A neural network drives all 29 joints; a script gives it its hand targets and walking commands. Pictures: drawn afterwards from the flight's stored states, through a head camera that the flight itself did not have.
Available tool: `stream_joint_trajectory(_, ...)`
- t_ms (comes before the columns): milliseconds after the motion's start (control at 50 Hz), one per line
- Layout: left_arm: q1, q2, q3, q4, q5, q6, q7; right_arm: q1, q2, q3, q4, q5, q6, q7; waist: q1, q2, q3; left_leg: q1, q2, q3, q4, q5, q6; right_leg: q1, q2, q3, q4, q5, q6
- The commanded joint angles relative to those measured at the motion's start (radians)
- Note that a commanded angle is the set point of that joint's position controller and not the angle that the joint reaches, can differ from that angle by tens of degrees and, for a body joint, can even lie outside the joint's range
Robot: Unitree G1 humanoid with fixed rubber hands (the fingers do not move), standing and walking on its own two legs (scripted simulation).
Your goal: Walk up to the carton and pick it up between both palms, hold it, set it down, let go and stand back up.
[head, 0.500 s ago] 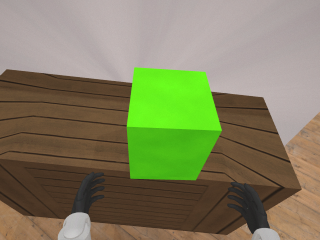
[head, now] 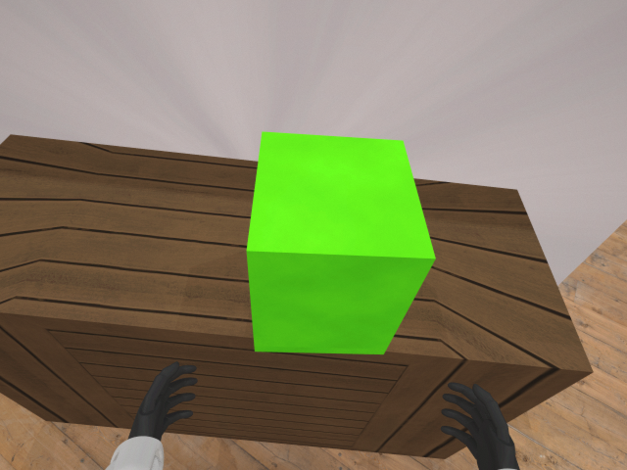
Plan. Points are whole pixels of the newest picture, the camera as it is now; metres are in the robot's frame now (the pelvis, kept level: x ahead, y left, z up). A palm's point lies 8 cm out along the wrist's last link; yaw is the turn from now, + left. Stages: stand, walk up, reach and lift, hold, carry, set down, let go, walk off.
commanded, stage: set down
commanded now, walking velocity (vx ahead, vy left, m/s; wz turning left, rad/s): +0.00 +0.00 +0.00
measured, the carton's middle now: (326, 249) +0.41 +0.02 +0.03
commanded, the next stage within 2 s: let go in 0.70 s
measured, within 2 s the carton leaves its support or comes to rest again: neither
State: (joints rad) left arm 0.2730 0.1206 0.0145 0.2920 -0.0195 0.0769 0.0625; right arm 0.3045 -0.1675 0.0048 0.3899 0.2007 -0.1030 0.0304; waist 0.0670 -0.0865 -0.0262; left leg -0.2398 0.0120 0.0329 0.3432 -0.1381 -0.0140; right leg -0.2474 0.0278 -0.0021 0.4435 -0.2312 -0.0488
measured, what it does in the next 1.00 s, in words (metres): stands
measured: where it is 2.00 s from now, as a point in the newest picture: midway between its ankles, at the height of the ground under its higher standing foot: outside the picture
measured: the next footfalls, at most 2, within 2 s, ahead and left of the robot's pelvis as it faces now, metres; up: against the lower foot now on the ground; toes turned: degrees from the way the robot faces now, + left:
none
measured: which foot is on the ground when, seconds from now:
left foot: down 0.00-1.00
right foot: down 0.00-1.00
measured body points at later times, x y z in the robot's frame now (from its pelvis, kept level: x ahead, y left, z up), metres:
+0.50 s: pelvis +0.01 +0.00 +0.00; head +0.04 +0.03 +0.45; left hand +0.17 +0.22 -0.10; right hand +0.19 -0.21 -0.07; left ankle +0.02 +0.14 -0.74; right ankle +0.00 -0.08 -0.74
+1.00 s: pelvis +0.01 +0.01 +0.00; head +0.04 +0.03 +0.45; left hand +0.17 +0.22 -0.11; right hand +0.18 -0.21 -0.09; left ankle +0.02 +0.14 -0.74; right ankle +0.00 -0.08 -0.74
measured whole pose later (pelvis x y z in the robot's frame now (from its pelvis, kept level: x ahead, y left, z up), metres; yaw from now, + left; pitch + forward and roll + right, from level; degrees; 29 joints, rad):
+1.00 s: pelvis +0.01 +0.01 +0.00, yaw +0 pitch +3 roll +1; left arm 0.23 0.15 0.01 0.48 -0.01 0.11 0.01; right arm 0.18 -0.14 0.00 0.74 0.13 -0.21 0.00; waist 0.05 -0.08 0.00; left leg -0.26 0.01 0.03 0.38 -0.18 -0.01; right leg -0.25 0.03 0.00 0.44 -0.25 -0.04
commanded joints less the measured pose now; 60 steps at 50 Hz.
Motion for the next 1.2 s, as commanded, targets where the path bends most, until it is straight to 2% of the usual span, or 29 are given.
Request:
stream_joint_trajectory(0,-0.146,0.195,0.004,-0.095,-0.045,-0.033,-0.011,-0.128,-0.087,-0.036,-0.060,-0.147,-0.051,-0.025,-0.072,0.025,-0.003,0.195,-0.025,0.039,0.002,-0.020,0.032,-0.037,-0.066,0.067,-0.190,-0.038,0.044)
stream_joint_trajectory(20,-0.139,0.190,-0.009,-0.090,-0.050,-0.032,-0.010,-0.122,-0.094,-0.044,-0.066,-0.152,-0.047,-0.024,-0.089,0.040,0.017,0.210,-0.022,0.041,-0.002,-0.015,0.026,-0.058,-0.073,0.061,-0.195,-0.037,0.045)
stream_joint_trajectory(40,-0.137,0.198,0.009,-0.033,-0.041,-0.016,-0.023,-0.127,-0.079,-0.031,-0.022,-0.160,-0.043,-0.030,-0.082,0.017,0.039,0.176,-0.027,0.047,-0.006,-0.033,0.034,-0.045,-0.079,0.076,-0.201,-0.035,0.048)
stream_joint_trajectory(80,-0.121,0.197,0.015,-0.016,-0.022,0.000,-0.040,-0.099,-0.076,-0.025,0.019,-0.170,-0.031,-0.038,-0.092,0.051,0.049,0.209,-0.027,0.045,-0.002,-0.013,0.023,-0.047,-0.077,0.067,-0.198,-0.006,0.048)
stream_joint_trajectory(120,-0.124,0.202,0.031,0.009,-0.017,0.006,-0.049,-0.103,-0.077,-0.020,0.055,-0.173,-0.034,-0.046,-0.088,0.038,0.051,0.219,-0.029,0.046,0.006,0.001,0.023,-0.036,-0.076,0.067,-0.195,0.036,0.056)
stream_joint_trajectory(180,-0.166,0.223,0.035,-0.084,-0.034,-0.011,-0.039,-0.140,-0.060,-0.026,-0.018,-0.175,-0.054,-0.048,-0.074,0.055,0.003,0.209,-0.027,0.048,0.014,0.010,0.027,-0.022,-0.074,0.059,-0.182,0.043,0.058)
stream_joint_trajectory(200,-0.134,0.212,0.033,-0.013,-0.019,0.002,-0.045,-0.129,-0.061,-0.026,0.027,-0.184,-0.053,-0.048,-0.074,0.038,0.022,0.216,-0.027,0.044,0.015,0.014,0.030,-0.025,-0.070,0.054,-0.180,0.073,0.055)
stream_joint_trajectory(240,-0.131,0.211,0.036,-0.025,-0.005,0.004,-0.046,-0.122,-0.068,-0.022,0.046,-0.184,-0.058,-0.044,-0.087,0.075,0.016,0.215,-0.026,0.043,0.015,0.018,0.021,-0.018,-0.068,0.055,-0.171,0.088,0.052)
stream_joint_trajectory(320,-0.133,0.217,0.039,0.058,0.004,0.012,-0.057,-0.147,-0.062,-0.020,0.114,-0.203,-0.071,-0.050,-0.084,0.052,0.011,0.219,-0.030,0.051,0.023,0.019,0.028,-0.013,-0.073,0.051,-0.174,0.109,0.060)
stream_joint_trajectory(340,-0.114,0.225,0.057,0.062,0.009,0.008,-0.061,-0.121,-0.066,-0.013,0.115,-0.203,-0.078,-0.054,-0.085,0.028,-0.012,0.213,-0.032,0.045,0.031,0.042,0.030,0.022,-0.072,0.053,-0.159,0.189,0.060)
stream_joint_trajectory(360,-0.122,0.226,0.053,0.029,0.014,0.006,-0.057,-0.127,-0.074,-0.014,0.123,-0.195,-0.086,-0.052,-0.088,0.070,-0.014,0.226,-0.031,0.045,0.036,0.049,0.018,0.018,-0.067,0.045,-0.155,0.194,0.063)
stream_joint_trajectory(400,-0.112,0.227,0.064,0.080,0.030,0.010,-0.065,-0.145,-0.077,-0.008,0.146,-0.197,-0.093,-0.054,-0.080,0.054,-0.015,0.207,-0.038,0.044,0.035,0.051,0.023,0.056,-0.068,0.050,-0.145,0.237,0.062)
stream_joint_trajectory(440,-0.110,0.227,0.065,0.043,0.037,0.003,-0.059,-0.157,-0.089,-0.019,0.148,-0.199,-0.107,-0.048,-0.074,0.095,-0.021,0.219,-0.032,0.041,0.038,0.085,0.010,0.033,-0.058,0.038,-0.134,0.256,0.062)
stream_joint_trajectory(500,-0.124,0.227,0.056,0.065,0.034,-0.001,-0.060,-0.166,-0.088,-0.022,0.177,-0.206,-0.119,-0.044,-0.086,0.063,-0.021,0.224,-0.028,0.034,0.039,0.070,0.020,0.023,-0.056,0.033,-0.141,0.235,0.062)
stream_joint_trajectory(560,-0.088,0.202,0.059,0.104,0.062,0.000,-0.064,-0.142,-0.098,-0.025,0.243,-0.202,-0.130,-0.038,-0.087,0.101,-0.032,0.258,-0.027,0.030,0.048,0.114,0.003,0.027,-0.049,0.018,-0.133,0.257,0.051)
stream_joint_trajectory(580,-0.111,0.213,0.051,0.073,0.048,-0.002,-0.061,-0.154,-0.100,-0.028,0.244,-0.204,-0.133,-0.040,-0.096,0.095,-0.028,0.263,-0.019,0.025,0.048,0.102,0.007,0.006,-0.046,0.014,-0.138,0.222,0.052)
stream_joint_trajectory(600,-0.113,0.212,0.059,0.100,0.055,0.005,-0.057,-0.187,-0.108,-0.039,0.236,-0.209,-0.134,-0.033,-0.081,0.087,-0.049,0.265,-0.017,0.027,0.044,0.080,0.010,-0.001,-0.043,0.004,-0.135,0.193,0.049)
stream_joint_trajectory(620,-0.122,0.215,0.051,0.092,0.060,0.006,-0.053,-0.173,-0.104,-0.031,0.258,-0.201,-0.128,-0.032,-0.090,0.114,-0.027,0.264,-0.019,0.024,0.045,0.076,0.009,-0.013,-0.052,0.017,-0.139,0.187,0.050)
stream_joint_trajectory(680,-0.137,0.204,0.042,0.108,0.053,0.004,-0.054,-0.205,-0.109,-0.040,0.269,-0.211,-0.135,-0.030,-0.091,0.100,-0.012,0.240,-0.017,0.023,0.036,0.053,0.010,-0.013,-0.049,0.009,-0.139,0.162,0.049)
stream_joint_trajectory(700,-0.120,0.204,0.045,0.088,0.063,0.001,-0.045,-0.187,-0.106,-0.028,0.275,-0.205,-0.144,-0.023,-0.076,0.099,-0.047,0.259,-0.016,0.020,0.046,0.092,0.014,0.005,-0.044,0.008,-0.131,0.193,0.045)
stream_joint_trajectory(760,-0.125,0.205,0.037,0.083,0.057,0.002,-0.047,-0.193,-0.118,-0.042,0.296,-0.214,-0.144,-0.026,-0.101,0.124,-0.033,0.259,-0.016,0.019,0.047,0.080,0.002,-0.005,-0.051,0.007,-0.138,0.174,0.046)
stream_joint_trajectory(820,-0.110,0.196,0.039,0.121,0.075,0.010,-0.043,-0.197,-0.135,-0.042,0.315,-0.208,-0.149,-0.014,-0.090,0.116,-0.038,0.247,-0.015,0.017,0.047,0.085,0.005,-0.001,-0.049,0.007,-0.138,0.183,0.042)
stream_joint_trajectory(840,-0.135,0.190,0.033,0.128,0.080,0.013,-0.038,-0.222,-0.134,-0.051,0.337,-0.210,-0.143,-0.014,-0.089,0.124,-0.010,0.224,-0.010,0.010,0.036,0.035,0.006,-0.018,-0.042,0.005,-0.139,0.115,0.039)
stream_joint_trajectory(900,-0.147,0.190,0.033,0.119,0.063,0.007,-0.040,-0.226,-0.131,-0.044,0.329,-0.217,-0.144,-0.012,-0.085,0.089,-0.029,0.227,-0.011,0.017,0.040,0.048,0.007,-0.012,-0.044,-0.001,-0.139,0.125,0.043)
stream_joint_trajectory(940,-0.140,0.184,0.028,0.126,0.064,0.006,-0.033,-0.234,-0.139,-0.058,0.327,-0.216,-0.152,-0.008,-0.089,0.099,-0.032,0.221,-0.012,0.017,0.044,0.048,0.004,-0.020,-0.044,-0.005,-0.133,0.136,0.041)
stream_joint_trajectory(960,-0.141,0.203,0.033,0.106,0.050,0.001,-0.035,-0.220,-0.140,-0.049,0.306,-0.214,-0.153,-0.012,-0.086,0.065,-0.052,0.227,-0.011,0.017,0.049,0.065,0.015,-0.001,-0.048,0.004,-0.133,0.181,0.049)
stream_joint_trajectory(1040,-0.118,0.193,0.033,0.138,0.069,-0.003,-0.037,-0.209,-0.150,-0.041,0.328,-0.210,-0.154,-0.008,-0.092,0.092,-0.047,0.232,-0.013,0.004,0.052,0.067,0.011,0.001,-0.050,0.008,-0.130,0.216,0.046)
stream_joint_trajectory(1080,-0.134,0.179,0.028,0.147,0.081,0.004,-0.035,-0.211,-0.153,-0.045,0.353,-0.215,-0.149,-0.005,-0.091,0.113,-0.024,0.243,-0.010,0.005,0.050,0.064,0.004,-0.015,-0.046,0.002,-0.138,0.159,0.041)
stream_joint_trajectory(1180,-0.135,0.195,0.032,0.106,0.060,-0.012,-0.036,-0.226,-0.149,-0.040,0.318,-0.206,-0.157,-0.009,-0.084,0.078,-0.051,0.227,-0.011,0.004,0.057,0.083,0.010,-0.002,-0.054,0.013,-0.132,0.215,0.052)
